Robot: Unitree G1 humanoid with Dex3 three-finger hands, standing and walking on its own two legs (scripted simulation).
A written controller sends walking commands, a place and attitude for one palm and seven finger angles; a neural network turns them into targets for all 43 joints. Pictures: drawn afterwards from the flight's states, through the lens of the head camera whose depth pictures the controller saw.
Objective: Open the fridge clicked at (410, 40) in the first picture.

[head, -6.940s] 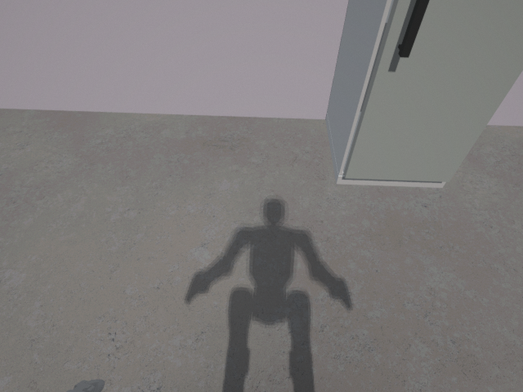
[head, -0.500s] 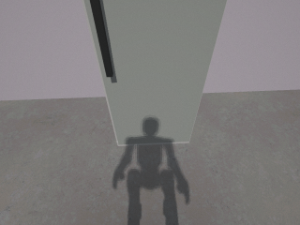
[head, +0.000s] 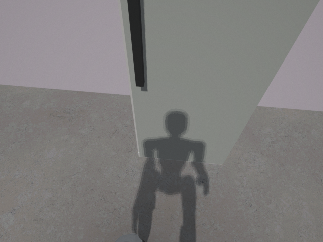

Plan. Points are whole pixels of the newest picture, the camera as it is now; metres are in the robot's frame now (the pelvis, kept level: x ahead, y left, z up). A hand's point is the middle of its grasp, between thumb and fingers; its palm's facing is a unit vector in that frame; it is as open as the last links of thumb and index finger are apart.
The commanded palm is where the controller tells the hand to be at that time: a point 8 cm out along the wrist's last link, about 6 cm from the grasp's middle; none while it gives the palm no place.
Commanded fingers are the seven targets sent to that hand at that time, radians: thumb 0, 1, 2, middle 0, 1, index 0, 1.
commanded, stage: take the last steps up to it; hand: left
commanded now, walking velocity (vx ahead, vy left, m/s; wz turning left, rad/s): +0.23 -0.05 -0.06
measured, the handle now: (137, 27) +0.64 +0.16 +0.20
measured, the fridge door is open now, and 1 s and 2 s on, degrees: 0 0 0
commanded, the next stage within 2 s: come to a stop and stand still in 0.24 s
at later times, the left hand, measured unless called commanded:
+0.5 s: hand (119, 197) +0.25 +0.16 -0.15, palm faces -0.04 -0.97 -0.25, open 7.3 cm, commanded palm none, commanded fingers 0.00 0.90 0.90 -0.20 -0.30 -0.20 -0.30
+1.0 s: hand (87, 234) +0.15 +0.23 -0.16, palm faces +0.04 -0.98 -0.18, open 7.3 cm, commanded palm none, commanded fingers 0.00 0.90 0.90 -0.20 -0.30 -0.20 -0.30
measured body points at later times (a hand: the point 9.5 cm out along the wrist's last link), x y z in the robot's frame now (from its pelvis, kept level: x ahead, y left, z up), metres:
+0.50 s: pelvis +0.15 -0.02 +0.00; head +0.17 -0.05 +0.45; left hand +0.26 +0.21 -0.13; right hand +0.12 -0.24 -0.17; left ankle +0.09 +0.11 -0.72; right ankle +0.21 -0.12 -0.73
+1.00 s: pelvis +0.12 +0.04 +0.02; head +0.12 +0.06 +0.47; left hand +0.15 +0.28 -0.15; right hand +0.15 -0.19 -0.13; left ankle +0.13 +0.14 -0.73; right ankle +0.12 -0.10 -0.68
